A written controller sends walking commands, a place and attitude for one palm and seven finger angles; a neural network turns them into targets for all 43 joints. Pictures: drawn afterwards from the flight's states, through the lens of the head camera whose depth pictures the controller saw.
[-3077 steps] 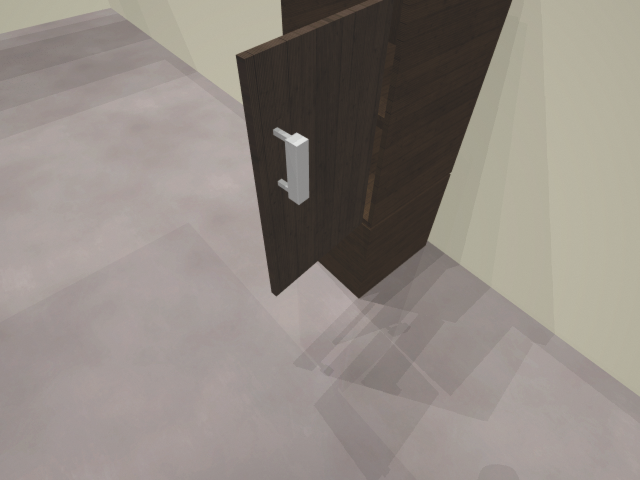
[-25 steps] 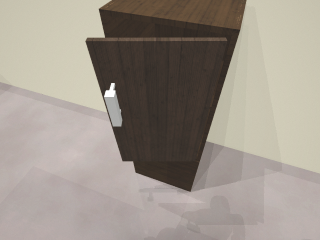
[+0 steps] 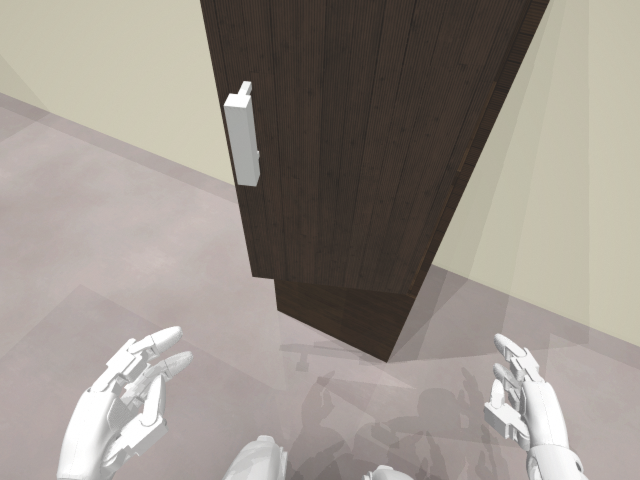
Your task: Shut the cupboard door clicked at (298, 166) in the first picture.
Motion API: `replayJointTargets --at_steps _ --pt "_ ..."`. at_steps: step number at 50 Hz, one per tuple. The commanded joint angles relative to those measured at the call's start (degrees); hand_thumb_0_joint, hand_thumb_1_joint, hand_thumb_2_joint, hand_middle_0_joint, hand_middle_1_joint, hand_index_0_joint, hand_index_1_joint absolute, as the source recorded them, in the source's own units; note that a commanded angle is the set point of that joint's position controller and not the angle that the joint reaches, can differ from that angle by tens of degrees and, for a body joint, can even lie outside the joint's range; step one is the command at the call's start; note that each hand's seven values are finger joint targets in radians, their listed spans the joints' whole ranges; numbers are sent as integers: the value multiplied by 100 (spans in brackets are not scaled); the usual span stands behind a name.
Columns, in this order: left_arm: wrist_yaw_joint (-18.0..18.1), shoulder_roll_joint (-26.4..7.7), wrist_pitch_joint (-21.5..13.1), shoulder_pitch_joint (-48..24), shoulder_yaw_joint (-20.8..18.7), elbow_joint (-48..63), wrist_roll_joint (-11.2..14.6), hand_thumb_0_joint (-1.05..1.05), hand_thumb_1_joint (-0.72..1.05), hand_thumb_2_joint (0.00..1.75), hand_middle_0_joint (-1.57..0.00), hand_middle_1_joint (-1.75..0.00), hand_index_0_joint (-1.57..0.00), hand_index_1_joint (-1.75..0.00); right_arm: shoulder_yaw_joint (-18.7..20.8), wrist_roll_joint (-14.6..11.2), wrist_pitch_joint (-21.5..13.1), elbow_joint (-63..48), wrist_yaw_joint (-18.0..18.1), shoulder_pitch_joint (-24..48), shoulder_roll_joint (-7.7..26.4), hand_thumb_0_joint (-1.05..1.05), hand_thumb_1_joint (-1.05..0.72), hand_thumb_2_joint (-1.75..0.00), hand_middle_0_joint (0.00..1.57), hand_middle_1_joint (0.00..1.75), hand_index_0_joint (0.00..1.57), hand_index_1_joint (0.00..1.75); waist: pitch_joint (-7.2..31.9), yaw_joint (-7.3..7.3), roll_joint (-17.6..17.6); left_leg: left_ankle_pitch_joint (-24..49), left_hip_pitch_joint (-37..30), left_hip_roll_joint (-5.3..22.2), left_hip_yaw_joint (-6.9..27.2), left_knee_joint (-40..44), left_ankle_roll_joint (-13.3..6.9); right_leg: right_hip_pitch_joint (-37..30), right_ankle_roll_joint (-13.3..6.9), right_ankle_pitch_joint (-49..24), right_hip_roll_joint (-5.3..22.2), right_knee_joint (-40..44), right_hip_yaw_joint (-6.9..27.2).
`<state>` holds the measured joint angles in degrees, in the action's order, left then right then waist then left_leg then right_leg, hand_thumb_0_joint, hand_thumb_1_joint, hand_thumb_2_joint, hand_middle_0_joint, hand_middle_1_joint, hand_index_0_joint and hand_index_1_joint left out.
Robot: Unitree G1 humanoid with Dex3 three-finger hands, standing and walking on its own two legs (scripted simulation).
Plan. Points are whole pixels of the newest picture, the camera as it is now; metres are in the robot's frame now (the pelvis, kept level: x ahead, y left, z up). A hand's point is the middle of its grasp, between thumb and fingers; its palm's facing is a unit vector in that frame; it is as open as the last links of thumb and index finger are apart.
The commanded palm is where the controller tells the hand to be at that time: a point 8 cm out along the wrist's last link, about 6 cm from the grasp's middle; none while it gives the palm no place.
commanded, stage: raise the hand and make a fist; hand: left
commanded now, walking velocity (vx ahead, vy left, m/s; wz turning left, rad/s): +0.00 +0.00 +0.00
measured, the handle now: (247, 134) +0.52 +0.16 +0.15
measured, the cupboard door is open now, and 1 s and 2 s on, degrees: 20 20 20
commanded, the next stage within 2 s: bring the fist close to the handle in 1.52 s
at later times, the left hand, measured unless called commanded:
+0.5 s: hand (137, 368) +0.21 +0.21 +0.09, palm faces +0.01 -1.00 -0.03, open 3.9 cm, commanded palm +0.18 +0.26 +0.10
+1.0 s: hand (114, 325) +0.23 +0.22 +0.13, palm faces +0.01 -1.00 -0.04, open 3.1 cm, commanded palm +0.21 +0.27 +0.14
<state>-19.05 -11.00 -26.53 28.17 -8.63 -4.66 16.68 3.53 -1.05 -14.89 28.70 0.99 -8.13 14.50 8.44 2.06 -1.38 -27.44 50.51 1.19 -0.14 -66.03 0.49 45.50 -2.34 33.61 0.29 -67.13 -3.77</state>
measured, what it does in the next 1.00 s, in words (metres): stands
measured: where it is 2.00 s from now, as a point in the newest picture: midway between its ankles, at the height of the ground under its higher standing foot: outside the picture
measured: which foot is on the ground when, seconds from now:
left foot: down 0.00-1.00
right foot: down 0.00-1.00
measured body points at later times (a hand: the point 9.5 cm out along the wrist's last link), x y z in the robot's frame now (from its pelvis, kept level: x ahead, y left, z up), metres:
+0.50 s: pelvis +0.00 +0.02 +0.02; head +0.04 +0.02 +0.47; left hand +0.20 +0.26 +0.09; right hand +0.14 -0.23 -0.06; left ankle +0.05 +0.12 -0.65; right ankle +0.00 -0.10 -0.65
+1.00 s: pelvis +0.02 +0.03 +0.04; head +0.03 +0.04 +0.49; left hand +0.22 +0.28 +0.14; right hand +0.21 -0.17 -0.01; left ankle +0.05 +0.12 -0.65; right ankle +0.00 -0.10 -0.65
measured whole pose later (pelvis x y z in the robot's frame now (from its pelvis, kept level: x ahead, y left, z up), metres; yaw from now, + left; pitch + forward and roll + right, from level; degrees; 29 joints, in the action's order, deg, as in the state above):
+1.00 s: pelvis +0.02 +0.03 +0.04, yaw +1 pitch +7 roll -3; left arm -13.2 -15.0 -11.2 21.8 -9.2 9.0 16.5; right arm -4.4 -1.6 -11.6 28.5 2.8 -14.7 12.5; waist 6.0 1.1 2.3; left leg -23.6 36.2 0.4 0.3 -53.2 -2.1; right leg 29.0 0.5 26.9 0.4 -49.5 -4.2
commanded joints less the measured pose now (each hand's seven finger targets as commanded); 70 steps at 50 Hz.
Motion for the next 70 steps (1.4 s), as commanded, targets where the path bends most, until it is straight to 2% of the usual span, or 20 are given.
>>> replayJointTargets --at_steps 1,3,6,8,10,11,13,16,20,24,28,30,34,41,48,57,58,61,63,70 --pt "295 -918 -714 -942 -372 2924 121 0 90 90 -57 -70 -57 -70 74 3 -299 -833 202 -181 526 0 -90 -90 20 30 20 30 1076 -320 510 929 -961 -85 164 457 -253 -42 163 -1063 -91 1493 765" --pt "223 -922 -723 -1300 -187 2880 78 0 90 90 -60 -74 -60 -74 -7 14 -306 -682 286 -242 573 0 -90 -90 20 30 20 30 788 -524 428 834 -801 -40 248 330 -291 214 157 -946 -165 1450 692" --pt "-47 -954 -312 -1005 -161 2255 122 0 90 90 -66 -80 -66 -80 -44 -57 -315 -583 377 -248 601 0 -90 -90 20 30 20 30 710 -497 333 597 -641 -31 262 385 -273 144 197 -542 -127 1685 758" --pt "-150 -1077 198 -611 -364 1933 179 0 90 90 -69 -84 -69 -84 -70 -115 -270 -639 402 -173 584 0 -90 -90 20 30 20 30 810 -281 419 681 -664 -61 249 542 -272 -177 204 -493 -110 1835 804" --pt "-117 -1108 619 -348 -530 1984 248 0 90 90 -73 -88 -73 -88 -81 -144 -191 -749 403 -167 527 0 -90 -90 20 30 20 30 959 -147 247 810 -798 -86 227 765 -245 -573 257 -640 -22 2000 806" --pt "-31 -1183 771 -295 -700 2071 281 0 90 90 -75 -90 -75 -90 -79 -137 -150 -791 409 -157 496 0 -90 -90 20 30 20 30 1077 -63 188 852 -855 -96 212 859 -237 -731 270 -664 -7 2042 776" --pt "204 -1239 909 -188 -945 2001 312 0 90 90 -79 -94 -79 -94 -104 -113 -90 -798 418 -64 427 0 -90 -90 20 30 20 30 929 50 69 918 -874 -100 242 1021 -208 -917 263 -739 -11 2079 706" --pt "469 -1040 674 -186 -808 2269 282 0 90 90 -84 -100 -84 -100 -114 -63 -101 -801 376 -148 402 0 -90 -90 20 30 20 30 838 -9 106 1047 -1119 -83 261 1241 -189 -847 241 -1109 -47 1982 463" --pt "554 -847 326 -203 -423 2168 155 0 90 90 -92 -108 -92 -108 -123 -36 -170 -773 326 -257 501 0 -90 -90 20 30 20 30 519 -133 226 909 -1279 -76 276 1432 -197 -571 169 -951 -130 1924 240" --pt "560 -975 205 -222 -385 2379 91 0 90 90 -99 -116 -99 -116 -105 -41 -228 -795 295 -354 604 0 -90 -90 20 30 20 30 687 -140 394 936 -1566 -71 319 1620 -209 -662 117 -1069 -165 1893 110" --pt "674 -1091 318 -407 -460 2576 58 0 90 90 -106 -124 -106 -124 -135 -53 -187 -807 313 -375 634 0 -90 -90 20 30 20 30 639 -149 501 798 -1749 -53 379 1831 -204 -750 99 -1051 -207 1958 21" --pt "736 -1040 370 -382 -444 2694 33 0 90 90 -110 -128 -110 -128 -149 -49 -160 -847 297 -389 627 0 -90 -90 20 30 20 30 721 -138 559 975 -1932 -37 410 1926 -180 -853 88 -1284 -212 1922 -56" --pt "770 -943 577 -487 -282 2697 -20 0 90 90 -117 -136 -117 -136 -212 -56 -86 -883 274 -396 621 0 -90 -90 20 30 20 30 532 -188 712 1031 -2114 -2 471 2085 -153 -919 85 -1446 -237 2006 -118" --pt "684 -1012 963 -797 -336 2637 -26 0 90 90 -130 -150 -130 -150 -295 -80 9 -919 257 -406 621 0 -90 -90 20 30 20 30 425 -200 592 1113 -2368 19 507 2295 -130 -1156 93 -1625 -258 2230 -142" --pt "562 -1173 1150 -1214 -530 2602 68 0 90 90 -130 -150 -130 -150 -371 -88 1 -862 281 -343 628 0 -90 -90 20 30 20 30 419 -153 550 1378 -2581 -18 460 2407 -143 -1472 85 -1878 -254 2445 -99" --pt "457 -1140 1402 -1453 -582 2423 172 0 90 90 -130 -150 -130 -150 -375 -134 -63 -756 309 -279 642 0 -90 -90 20 30 20 30 347 -132 505 1476 -2738 -63 353 2570 -145 -1738 121 -2006 -205 2717 -57" --pt "469 -1185 1420 -1353 -626 2306 157 0 90 90 -130 -150 -130 -150 -358 -138 -60 -736 310 -270 660 0 -90 -90 20 30 20 30 288 -124 339 1479 -2700 -64 349 2561 -160 -1778 125 -1999 -208 2762 -26" --pt "471 -1071 1382 -1344 -545 2358 168 0 90 90 -130 -150 -130 -150 -350 -139 -74 -746 286 -254 649 0 -90 -90 20 30 20 30 269 -119 422 1439 -2711 -89 302 2597 -154 -1778 135 -1967 -190 2797 -16" --pt "524 -1217 1337 -1338 -667 2344 139 0 90 90 -130 -150 -130 -150 -334 -125 -78 -721 285 -269 662 0 -90 -90 20 30 20 30 265 -107 324 1446 -2678 -89 277 2568 -172 -1826 141 -1944 -185 2836 37" --pt "617 -1143 1082 -1410 -583 2482 92 0 90 90 -130 -150 -130 -150 -316 -117 -123 -677 260 -271 636 0 -90 -90 20 30 20 30 333 -163 577 1460 -2788 -97 215 2536 -172 -1756 147 -1961 -165 2816 73"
